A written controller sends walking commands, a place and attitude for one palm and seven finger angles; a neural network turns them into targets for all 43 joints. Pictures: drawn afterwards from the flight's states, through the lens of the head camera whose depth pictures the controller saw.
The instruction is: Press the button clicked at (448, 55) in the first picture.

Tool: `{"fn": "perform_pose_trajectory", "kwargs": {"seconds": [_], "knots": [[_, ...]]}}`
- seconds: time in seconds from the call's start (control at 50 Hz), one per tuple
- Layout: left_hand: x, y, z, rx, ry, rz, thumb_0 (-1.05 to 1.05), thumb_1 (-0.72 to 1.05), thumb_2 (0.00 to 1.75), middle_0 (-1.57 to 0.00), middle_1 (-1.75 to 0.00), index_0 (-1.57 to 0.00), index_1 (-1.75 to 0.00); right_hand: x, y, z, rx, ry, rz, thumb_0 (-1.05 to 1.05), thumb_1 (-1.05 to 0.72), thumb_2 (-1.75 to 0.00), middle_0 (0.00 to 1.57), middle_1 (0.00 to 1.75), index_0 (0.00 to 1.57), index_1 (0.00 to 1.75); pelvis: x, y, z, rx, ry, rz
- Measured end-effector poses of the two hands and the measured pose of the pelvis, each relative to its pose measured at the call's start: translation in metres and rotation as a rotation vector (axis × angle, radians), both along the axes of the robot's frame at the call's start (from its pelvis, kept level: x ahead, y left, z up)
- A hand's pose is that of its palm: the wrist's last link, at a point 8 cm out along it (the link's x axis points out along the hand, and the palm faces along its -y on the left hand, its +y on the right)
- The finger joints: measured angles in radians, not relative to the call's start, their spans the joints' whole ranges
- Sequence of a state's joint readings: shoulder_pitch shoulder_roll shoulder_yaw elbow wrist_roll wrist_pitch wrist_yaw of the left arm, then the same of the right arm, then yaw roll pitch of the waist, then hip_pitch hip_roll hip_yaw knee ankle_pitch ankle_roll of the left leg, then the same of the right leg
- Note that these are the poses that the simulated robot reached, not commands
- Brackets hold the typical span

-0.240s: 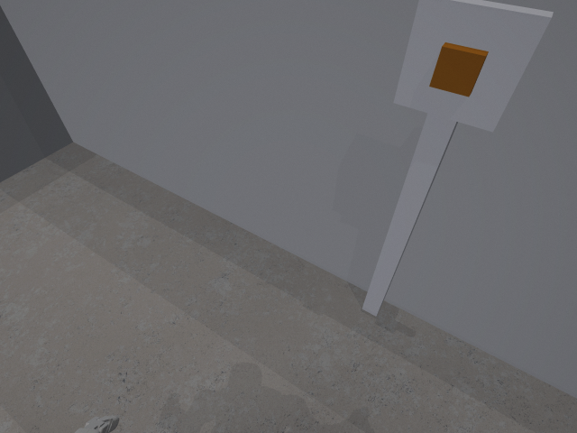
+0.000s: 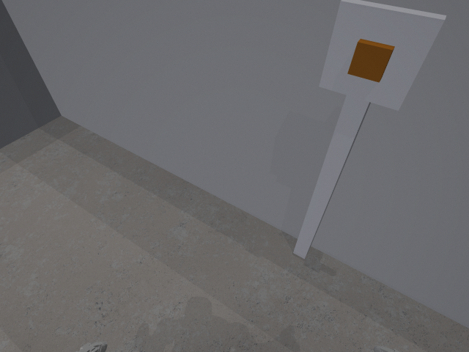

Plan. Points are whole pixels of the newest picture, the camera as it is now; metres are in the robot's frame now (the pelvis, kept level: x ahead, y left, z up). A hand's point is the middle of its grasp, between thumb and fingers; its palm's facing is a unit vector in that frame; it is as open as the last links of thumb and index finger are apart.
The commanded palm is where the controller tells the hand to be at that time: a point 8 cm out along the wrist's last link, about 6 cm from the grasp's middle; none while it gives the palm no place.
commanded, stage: stand and wait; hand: left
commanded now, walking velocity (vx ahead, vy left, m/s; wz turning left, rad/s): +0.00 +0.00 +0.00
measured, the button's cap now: (370, 60) +0.67 -0.25 +0.20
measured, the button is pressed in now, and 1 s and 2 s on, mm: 0 0 0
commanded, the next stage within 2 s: look at it before walking up in 0.58 s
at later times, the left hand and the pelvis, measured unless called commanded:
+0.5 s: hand out of the picture +0.07 +0.24 -0.15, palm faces -0.03 -0.94 -0.35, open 7.4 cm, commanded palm none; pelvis -0.01 -0.01 +0.00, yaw +0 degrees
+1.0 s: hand out of the picture +0.07 +0.24 -0.15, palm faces -0.03 -0.94 -0.34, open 7.4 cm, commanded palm none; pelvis -0.01 -0.01 +0.01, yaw +0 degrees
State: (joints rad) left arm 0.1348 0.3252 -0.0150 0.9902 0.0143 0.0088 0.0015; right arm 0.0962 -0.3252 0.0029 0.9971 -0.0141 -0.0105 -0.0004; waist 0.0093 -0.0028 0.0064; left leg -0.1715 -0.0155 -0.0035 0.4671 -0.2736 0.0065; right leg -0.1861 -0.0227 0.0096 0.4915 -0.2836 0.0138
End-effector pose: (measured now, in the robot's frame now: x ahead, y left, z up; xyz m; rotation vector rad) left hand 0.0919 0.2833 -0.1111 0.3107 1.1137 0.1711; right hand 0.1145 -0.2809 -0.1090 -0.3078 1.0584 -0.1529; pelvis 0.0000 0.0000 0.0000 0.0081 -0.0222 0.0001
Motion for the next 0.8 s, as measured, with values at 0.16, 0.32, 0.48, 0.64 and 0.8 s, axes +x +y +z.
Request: {"fn": "perform_pose_trajectory", "kwargs": {"seconds": [0.16,0.32,0.48,0.64,0.8], "knots": [[-0.019,0.000,-0.004,0.002,0.057,0.020,0.01,0.91,0.90,-0.20,-0.30,-0.20,-0.30,-0.019,-0.010,-0.003,-0.012,0.059,-0.021,0.00,-0.91,-0.90,0.21,0.30,0.20,0.30,-0.003,-0.004,0.002,-0.001,-0.001,-0.001],[-0.032,0.003,-0.003,0.014,0.095,0.031,0.01,0.91,0.90,-0.20,-0.30,-0.20,-0.30,-0.041,-0.019,-0.006,-0.022,0.122,-0.047,0.00,-0.91,-0.90,0.21,0.30,0.20,0.30,-0.005,-0.007,0.003,-0.002,-0.003,-0.001],[-0.031,0.003,-0.001,0.021,0.095,0.028,0.01,0.91,0.90,-0.20,-0.30,-0.20,-0.30,-0.053,-0.021,-0.008,-0.017,0.146,-0.060,0.00,-0.91,-0.90,0.21,0.30,0.20,0.30,-0.007,-0.008,0.005,-0.002,-0.006,-0.004],[-0.025,0.001,0.001,0.019,0.080,0.019,0.01,0.91,0.90,-0.20,-0.30,-0.20,-0.30,-0.054,-0.020,-0.008,-0.010,0.144,-0.062,0.00,-0.91,-0.90,0.21,0.30,0.20,0.30,-0.008,-0.008,0.005,-0.001,-0.006,-0.006],[-0.022,-0.001,0.001,0.015,0.079,0.014,0.01,0.91,0.90,-0.20,-0.30,-0.20,-0.30,-0.052,-0.020,-0.007,-0.008,0.142,-0.062,0.00,-0.91,-0.90,0.21,0.30,0.20,0.30,-0.008,-0.009,0.006,-0.001,-0.002,-0.007]]}}
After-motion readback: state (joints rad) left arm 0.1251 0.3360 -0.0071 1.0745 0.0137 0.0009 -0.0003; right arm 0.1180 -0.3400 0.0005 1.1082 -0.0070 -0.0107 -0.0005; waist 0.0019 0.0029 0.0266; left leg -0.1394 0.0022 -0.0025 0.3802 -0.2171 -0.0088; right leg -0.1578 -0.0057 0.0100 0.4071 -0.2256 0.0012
